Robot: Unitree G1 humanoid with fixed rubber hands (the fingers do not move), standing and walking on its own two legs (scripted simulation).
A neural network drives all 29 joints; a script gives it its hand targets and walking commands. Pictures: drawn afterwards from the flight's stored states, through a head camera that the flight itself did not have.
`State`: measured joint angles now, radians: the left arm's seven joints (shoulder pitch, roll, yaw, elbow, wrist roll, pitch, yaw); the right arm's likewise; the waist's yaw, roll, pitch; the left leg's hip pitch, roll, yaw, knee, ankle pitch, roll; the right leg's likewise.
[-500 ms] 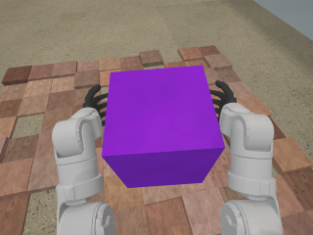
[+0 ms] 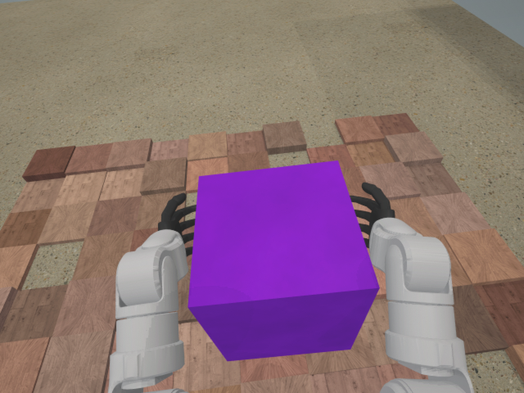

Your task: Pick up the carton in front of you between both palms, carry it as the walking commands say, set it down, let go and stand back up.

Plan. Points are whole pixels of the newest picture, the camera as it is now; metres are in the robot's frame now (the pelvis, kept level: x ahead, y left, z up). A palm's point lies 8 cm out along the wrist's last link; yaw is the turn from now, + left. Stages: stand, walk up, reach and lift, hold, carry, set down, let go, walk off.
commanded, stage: carry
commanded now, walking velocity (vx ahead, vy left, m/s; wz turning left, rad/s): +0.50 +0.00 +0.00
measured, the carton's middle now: (278, 267) +0.32 +0.01 +0.02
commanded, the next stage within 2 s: none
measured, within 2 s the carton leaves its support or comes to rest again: neither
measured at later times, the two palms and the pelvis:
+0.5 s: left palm (208, 73) +0.71 +0.15 +0.15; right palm (353, 70) +0.69 -0.15 +0.15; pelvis +0.35 +0.02 -0.03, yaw -3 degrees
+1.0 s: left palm (230, 42) +1.03 +0.13 +0.08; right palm (332, 34) +1.03 -0.17 +0.08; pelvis +0.70 -0.02 -0.02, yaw +0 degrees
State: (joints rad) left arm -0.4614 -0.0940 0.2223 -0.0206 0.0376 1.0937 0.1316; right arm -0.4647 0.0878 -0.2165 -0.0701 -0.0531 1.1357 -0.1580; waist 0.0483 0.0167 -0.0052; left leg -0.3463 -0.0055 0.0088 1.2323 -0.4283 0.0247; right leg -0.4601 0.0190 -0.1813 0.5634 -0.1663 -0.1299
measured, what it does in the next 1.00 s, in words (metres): walks ahead: left foot, then right foot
